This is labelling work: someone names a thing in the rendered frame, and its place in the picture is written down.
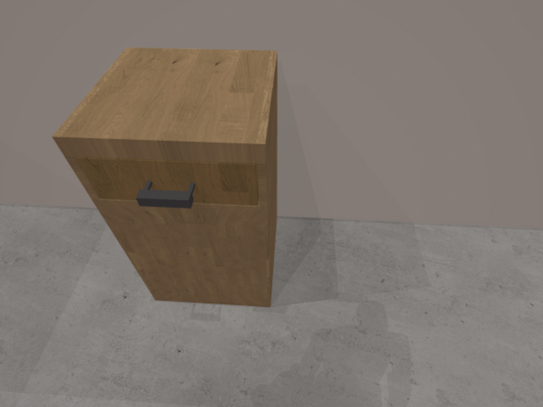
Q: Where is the drawer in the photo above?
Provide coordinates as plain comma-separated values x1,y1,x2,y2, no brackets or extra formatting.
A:
76,157,259,205

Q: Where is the cabinet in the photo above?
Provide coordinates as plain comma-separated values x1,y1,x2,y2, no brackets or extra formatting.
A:
52,47,277,307

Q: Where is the handle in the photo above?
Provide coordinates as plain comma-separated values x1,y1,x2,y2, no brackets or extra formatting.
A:
136,181,195,209

